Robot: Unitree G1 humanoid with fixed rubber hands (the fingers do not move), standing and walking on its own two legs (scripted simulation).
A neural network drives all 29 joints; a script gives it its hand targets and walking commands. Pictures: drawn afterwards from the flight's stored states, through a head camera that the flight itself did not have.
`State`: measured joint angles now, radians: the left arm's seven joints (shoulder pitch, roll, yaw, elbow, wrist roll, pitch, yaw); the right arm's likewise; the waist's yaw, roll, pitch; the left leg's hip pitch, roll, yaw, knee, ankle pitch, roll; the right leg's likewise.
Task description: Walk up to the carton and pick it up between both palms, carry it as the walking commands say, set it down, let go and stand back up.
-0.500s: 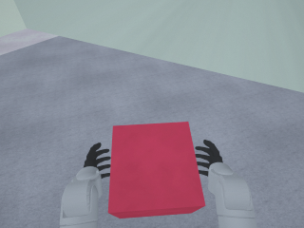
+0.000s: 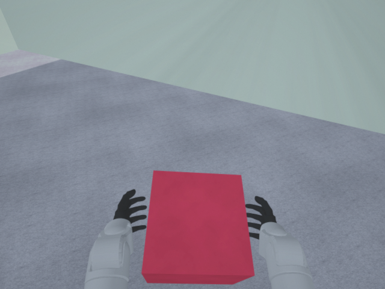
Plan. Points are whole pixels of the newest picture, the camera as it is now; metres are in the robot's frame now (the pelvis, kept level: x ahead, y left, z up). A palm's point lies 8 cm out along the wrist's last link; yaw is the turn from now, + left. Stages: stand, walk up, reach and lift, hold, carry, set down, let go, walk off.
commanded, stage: set down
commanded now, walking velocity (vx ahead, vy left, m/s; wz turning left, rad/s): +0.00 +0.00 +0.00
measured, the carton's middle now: (194, 229) +0.32 -0.01 -0.06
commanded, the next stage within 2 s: none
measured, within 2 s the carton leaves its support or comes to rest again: neither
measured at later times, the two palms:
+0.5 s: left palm (129, 230) +0.30 +0.15 -0.03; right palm (259, 240) +0.27 -0.16 -0.04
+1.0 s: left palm (136, 234) +0.34 +0.15 -0.12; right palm (249, 243) +0.30 -0.16 -0.12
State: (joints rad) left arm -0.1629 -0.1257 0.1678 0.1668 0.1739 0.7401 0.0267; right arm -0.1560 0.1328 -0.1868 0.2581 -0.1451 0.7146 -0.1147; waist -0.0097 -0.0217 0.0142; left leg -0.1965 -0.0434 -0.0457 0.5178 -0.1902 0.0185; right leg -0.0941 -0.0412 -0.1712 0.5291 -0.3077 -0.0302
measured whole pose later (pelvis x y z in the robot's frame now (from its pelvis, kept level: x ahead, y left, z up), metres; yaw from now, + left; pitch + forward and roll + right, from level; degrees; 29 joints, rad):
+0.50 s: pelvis +0.00 +0.01 -0.01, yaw -2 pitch +3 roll -1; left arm -0.29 -0.15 0.30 0.45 0.26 0.43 0.01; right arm -0.25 0.15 -0.32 0.49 -0.20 0.44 -0.02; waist -0.01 -0.01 0.03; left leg -0.45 -0.04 -0.05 0.62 -0.22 0.03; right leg -0.34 -0.03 -0.15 0.60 -0.31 -0.02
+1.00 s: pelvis -0.04 +0.02 -0.07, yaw -4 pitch +21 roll -3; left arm -0.52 -0.16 0.41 0.50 0.26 0.28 0.04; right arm -0.50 0.15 -0.44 0.54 -0.20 0.30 -0.01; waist -0.01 0.03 -0.03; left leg -1.05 -0.02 -0.05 0.97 -0.27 0.03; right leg -0.94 -0.03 -0.15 0.95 -0.37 -0.03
